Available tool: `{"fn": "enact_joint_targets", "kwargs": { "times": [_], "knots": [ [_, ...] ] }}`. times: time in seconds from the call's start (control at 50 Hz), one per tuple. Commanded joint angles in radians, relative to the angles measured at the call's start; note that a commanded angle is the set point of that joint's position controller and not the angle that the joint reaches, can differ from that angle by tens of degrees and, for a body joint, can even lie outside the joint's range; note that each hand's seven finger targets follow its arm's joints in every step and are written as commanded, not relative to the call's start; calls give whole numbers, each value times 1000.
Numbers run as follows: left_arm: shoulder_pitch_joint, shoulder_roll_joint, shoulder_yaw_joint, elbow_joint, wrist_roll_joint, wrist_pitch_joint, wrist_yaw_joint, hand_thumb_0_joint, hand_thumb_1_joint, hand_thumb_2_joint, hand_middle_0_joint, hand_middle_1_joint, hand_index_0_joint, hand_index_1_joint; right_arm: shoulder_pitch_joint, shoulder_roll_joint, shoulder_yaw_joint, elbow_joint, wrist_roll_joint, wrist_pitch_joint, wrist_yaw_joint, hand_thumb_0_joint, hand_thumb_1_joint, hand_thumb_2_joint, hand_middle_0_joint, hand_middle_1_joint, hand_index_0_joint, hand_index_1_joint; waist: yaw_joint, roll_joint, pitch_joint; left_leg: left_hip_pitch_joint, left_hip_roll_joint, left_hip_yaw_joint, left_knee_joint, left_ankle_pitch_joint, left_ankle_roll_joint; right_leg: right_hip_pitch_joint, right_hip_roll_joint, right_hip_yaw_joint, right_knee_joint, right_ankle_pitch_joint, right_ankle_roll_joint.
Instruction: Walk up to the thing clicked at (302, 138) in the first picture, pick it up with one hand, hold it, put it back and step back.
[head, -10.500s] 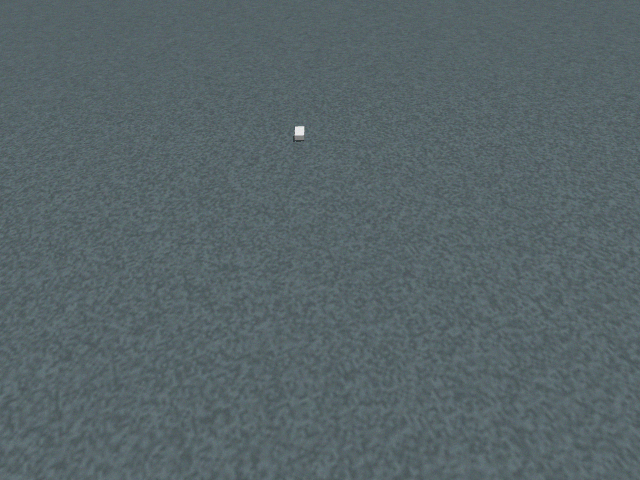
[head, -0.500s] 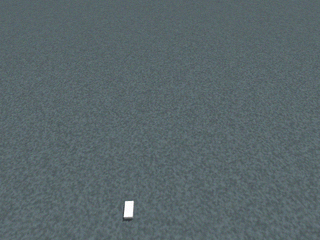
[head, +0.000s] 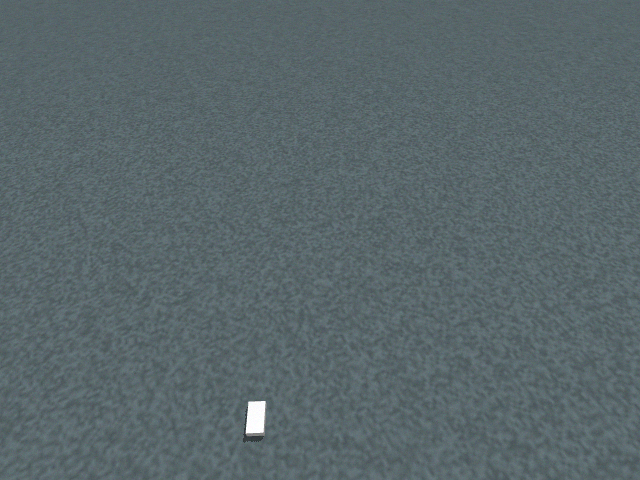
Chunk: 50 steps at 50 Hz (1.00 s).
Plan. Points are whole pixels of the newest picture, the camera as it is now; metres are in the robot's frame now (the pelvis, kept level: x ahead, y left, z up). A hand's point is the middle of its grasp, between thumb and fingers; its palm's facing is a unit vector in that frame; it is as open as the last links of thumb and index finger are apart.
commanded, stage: stand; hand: left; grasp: from above
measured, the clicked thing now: (256, 418) +0.45 +0.23 -0.77
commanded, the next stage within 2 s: rise first in 0.42 s
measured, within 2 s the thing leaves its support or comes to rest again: neither
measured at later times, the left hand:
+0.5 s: hand out of the picture +0.06 +0.26 -0.16, palm faces -0.02 -0.94 -0.34, open 7.4 cm
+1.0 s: hand out of the picture +0.13 +0.26 -0.19, palm faces -0.07 -0.92 -0.39, open 12.8 cm
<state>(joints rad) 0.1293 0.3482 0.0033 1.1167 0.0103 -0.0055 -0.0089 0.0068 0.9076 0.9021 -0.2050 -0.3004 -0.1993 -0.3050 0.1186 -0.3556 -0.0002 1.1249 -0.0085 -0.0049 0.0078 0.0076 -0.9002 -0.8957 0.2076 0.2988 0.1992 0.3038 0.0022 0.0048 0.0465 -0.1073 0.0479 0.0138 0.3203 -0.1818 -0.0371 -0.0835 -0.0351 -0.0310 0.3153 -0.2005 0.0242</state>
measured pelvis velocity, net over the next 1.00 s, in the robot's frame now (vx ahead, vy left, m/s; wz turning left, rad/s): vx -0.01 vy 0.01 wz -0.01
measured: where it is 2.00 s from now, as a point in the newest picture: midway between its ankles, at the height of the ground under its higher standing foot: outside the picture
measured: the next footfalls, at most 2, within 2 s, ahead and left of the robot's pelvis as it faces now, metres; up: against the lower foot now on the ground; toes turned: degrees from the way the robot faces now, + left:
none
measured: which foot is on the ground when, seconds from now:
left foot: down 0.00-1.00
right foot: down 0.00-1.00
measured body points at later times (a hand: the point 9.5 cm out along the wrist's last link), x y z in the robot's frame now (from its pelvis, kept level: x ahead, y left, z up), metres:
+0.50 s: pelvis +0.00 +0.00 +0.00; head +0.01 +0.00 +0.45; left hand +0.07 +0.30 -0.13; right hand +0.07 -0.30 -0.14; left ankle +0.00 +0.14 -0.75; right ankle -0.02 -0.13 -0.75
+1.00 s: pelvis -0.01 +0.01 -0.04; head +0.05 +0.01 +0.40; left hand +0.14 +0.31 -0.17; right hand +0.10 -0.25 -0.16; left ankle +0.00 +0.14 -0.75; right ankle -0.02 -0.13 -0.75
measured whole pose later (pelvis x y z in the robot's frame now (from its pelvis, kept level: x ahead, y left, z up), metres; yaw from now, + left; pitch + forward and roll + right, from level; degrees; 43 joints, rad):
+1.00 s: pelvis -0.01 +0.01 -0.04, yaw -1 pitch +11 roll -1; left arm 0.06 0.31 0.16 0.82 0.17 0.17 -0.01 0.00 -0.27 0.97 -0.11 -1.01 -0.12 -1.00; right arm 0.25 -0.25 -0.04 0.67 0.03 -0.07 0.00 0.01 -0.94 -0.91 0.21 0.30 0.20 0.30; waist -0.03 0.01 -0.06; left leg -0.62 0.05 0.01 0.81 -0.39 -0.03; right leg -0.59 -0.04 -0.01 0.80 -0.40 0.03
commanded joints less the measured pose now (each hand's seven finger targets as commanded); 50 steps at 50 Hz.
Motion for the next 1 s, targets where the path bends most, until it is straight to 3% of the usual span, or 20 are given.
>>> {"fn": "enact_joint_targets", "kwargs": {
  "times": [0.0,0.12,0.26,0.48,0.5,0.52,0.54,0.56,0.6,0.62,0.64,0.7,0.78,0.84,0.88,0.9,0.92,0.94,0.96,0.98],
  "knots": [
    [-27,223,43,-55,-1,-22,17,0,900,900,-200,-300,-200,-301,-30,-208,-38,-60,-3,-22,-15,0,-900,-900,200,300,200,300,-1,-2,-56,18,91,-68,-40,169,48,-11,-108,78,-46,165,-41],
    [-31,219,42,-57,0,-21,18,0,900,900,-200,-300,-200,-301,-26,-211,-38,-59,-2,-23,-16,0,-900,-900,200,300,200,300,-2,0,-67,22,94,-63,-32,195,51,-2,-112,80,-42,194,-39],
    [-25,222,41,-53,1,-22,18,0,900,900,-200,-300,-200,-301,-34,-209,-40,-59,-4,-21,-13,0,-900,-900,200,300,200,300,0,-16,-50,16,91,-72,-44,137,51,-26,-105,73,-54,121,-35],
    [-24,222,41,-60,0,-24,18,0,900,900,-200,-300,-200,-301,-35,-211,-41,-60,-2,-24,-15,0,-900,-900,200,300,200,300,2,-2,-91,40,96,-65,-19,231,51,1,-113,76,-32,224,-41],
    [-24,221,40,-57,1,-24,20,0,820,886,-136,-380,-156,-381,-31,-209,-41,-60,-1,-23,-15,0,-906,-900,196,297,197,297,-2,-1,-89,35,95,-66,-22,233,51,5,-110,70,-32,224,-39],
    [-375,53,49,-408,-51,-110,34,0,768,936,-216,-460,-210,-461,-12,-46,-4,-324,68,-69,-36,0,-986,-925,199,300,200,300,-118,16,1,-93,-51,49,43,65,41,-231,22,7,35,146,-24],
    [-456,100,60,-317,-47,-97,38,0,688,923,-208,-540,-196,-541,35,-71,-6,-267,69,-64,-48,0,-961,-915,199,300,199,300,-88,-17,-42,-86,-54,43,54,35,47,-186,17,-1,38,104,-20],
    [-293,196,120,-178,-24,-66,41,0,627,923,-180,-620,-176,-621,73,-106,-30,-275,72,-55,-60,0,-939,-911,199,300,199,300,-59,-48,-30,-108,-51,46,65,28,45,-185,26,-12,44,72,-24],
    [-318,243,158,-108,16,-41,13,0,467,933,-141,-780,-154,-776,90,-104,-49,-317,60,-51,-60,0,-957,-913,199,300,200,300,-45,-52,-89,-160,-56,39,139,36,49,-217,28,-12,105,64,-30],
    [-325,252,175,-93,45,-44,-1,0,387,916,-139,-860,-163,-839,97,-103,-67,-336,44,-58,-62,0,-969,-917,199,300,200,300,-35,-64,-153,-169,-54,35,175,52,49,-221,27,-8,144,88,-28],
    [-236,257,195,-48,81,-30,-8,0,307,912,-118,-940,-156,-908,124,-98,-78,-348,34,-59,-58,0,-987,-920,199,300,200,300,-19,-26,-197,-201,-61,34,208,79,43,-222,23,-6,182,112,-32],
    [-108,214,213,-116,121,12,-14,0,67,972,-44,-1066,-86,-1021,129,-77,-90,-439,29,-64,-43,0,-977,-917,200,300,200,300,34,40,-284,-230,-72,33,242,109,30,-205,27,-6,230,107,-41],
    [-95,174,191,-233,139,113,3,0,-253,995,-75,-1049,-91,-1032,100,-67,-94,-515,42,-64,-37,0,-943,-910,200,300,200,300,9,21,-261,-253,-59,23,254,120,28,-257,37,-17,244,100,-38],
    [-131,161,185,-301,146,157,13,0,-469,974,-93,-1055,-99,-1048,91,-61,-91,-552,38,-75,-25,0,-916,-905,200,300,200,300,-11,5,-224,-336,-47,18,320,49,29,-356,43,-22,306,24,-35],
    [-80,163,209,-289,156,168,21,0,-537,967,-120,-1046,-121,-1043,115,-52,-91,-556,36,-84,-22,0,-939,-911,200,300,200,300,-9,-5,-227,-389,-49,16,364,-11,32,-402,42,-21,346,-33,-34],
    [-142,167,199,-396,160,156,21,0,-574,974,-124,-1053,-124,-1052,116,-49,-95,-573,36,-93,-20,0,-953,-914,200,300,200,300,-13,6,-250,-403,-48,16,388,-28,32,-430,41,-17,370,-49,-34],
    [-97,179,219,-404,170,156,24,0,-578,965,-127,-1057,-130,-1053,123,-44,-96,-578,34,-100,-23,0,-952,-914,200,300,200,300,-6,16,-282,-410,-47,19,415,-23,33,-437,35,-11,396,-41,-33],
    [-75,154,204,-396,172,159,21,0,-562,949,-130,-1051,-136,-1044,121,-34,-87,-588,32,-108,-24,0,-948,-912,200,300,200,300,-22,28,-285,-428,-43,15,442,-19,33,-471,38,-9,431,-34,-31],
    [-145,170,202,-539,176,145,19,0,-564,955,-134,-1035,-132,-1036,128,-45,-104,-595,28,-118,-27,0,-933,-909,200,300,200,300,-21,56,-351,-412,-39,10,464,10,30,-479,36,-9,456,-8,-33],
    [-64,165,214,-483,180,156,23,0,-550,946,-142,-1035,-139,-1037,133,-34,-92,-599,29,-121,-31,0,-929,-910,200,300,200,300,-29,36,-349,-422,-37,8,481,17,32,-490,34,-8,471,4,-29]
  ]
}}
